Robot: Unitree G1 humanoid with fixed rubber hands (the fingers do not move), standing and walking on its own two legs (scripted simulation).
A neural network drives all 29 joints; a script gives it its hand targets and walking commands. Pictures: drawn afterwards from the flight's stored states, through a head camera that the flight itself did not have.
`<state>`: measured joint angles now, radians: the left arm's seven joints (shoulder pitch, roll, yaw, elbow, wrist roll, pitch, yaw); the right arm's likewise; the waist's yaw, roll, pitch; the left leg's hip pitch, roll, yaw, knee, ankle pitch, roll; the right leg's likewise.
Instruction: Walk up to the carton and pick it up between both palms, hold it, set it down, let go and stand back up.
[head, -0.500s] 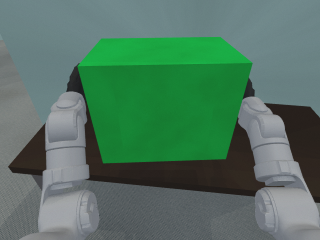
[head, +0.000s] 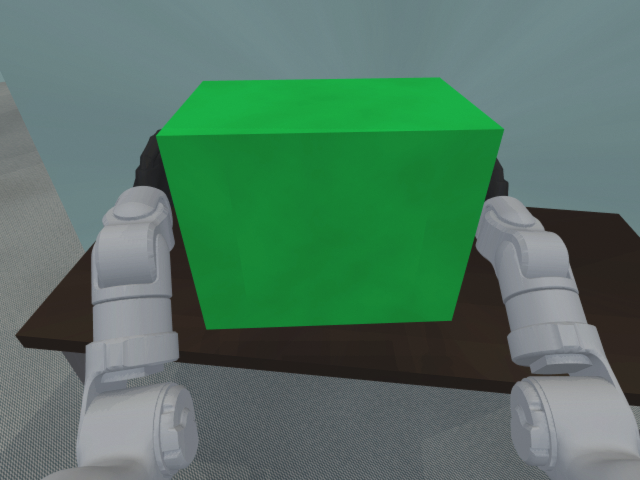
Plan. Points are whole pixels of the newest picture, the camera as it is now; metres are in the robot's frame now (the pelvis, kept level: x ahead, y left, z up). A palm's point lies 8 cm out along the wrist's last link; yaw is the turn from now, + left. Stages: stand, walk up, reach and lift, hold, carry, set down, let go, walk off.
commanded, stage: hold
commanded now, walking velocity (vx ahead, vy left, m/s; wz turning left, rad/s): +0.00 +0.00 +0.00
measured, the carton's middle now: (326, 199) +0.38 -0.01 +0.21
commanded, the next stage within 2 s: none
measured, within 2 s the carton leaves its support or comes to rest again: neither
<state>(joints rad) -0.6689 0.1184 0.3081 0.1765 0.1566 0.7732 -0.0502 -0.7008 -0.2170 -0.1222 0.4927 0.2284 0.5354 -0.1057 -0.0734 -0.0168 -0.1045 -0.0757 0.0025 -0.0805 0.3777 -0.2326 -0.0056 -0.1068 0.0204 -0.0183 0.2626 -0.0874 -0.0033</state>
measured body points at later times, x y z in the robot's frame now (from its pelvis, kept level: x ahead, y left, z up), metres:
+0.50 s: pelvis +0.00 +0.00 +0.00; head -0.07 +0.02 +0.45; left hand +0.38 +0.19 +0.23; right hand +0.37 -0.21 +0.22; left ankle -0.01 +0.12 -0.75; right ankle +0.04 -0.12 -0.75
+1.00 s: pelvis +0.00 -0.01 +0.00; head -0.07 +0.01 +0.45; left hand +0.38 +0.19 +0.24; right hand +0.38 -0.21 +0.22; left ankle -0.01 +0.12 -0.75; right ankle +0.04 -0.12 -0.75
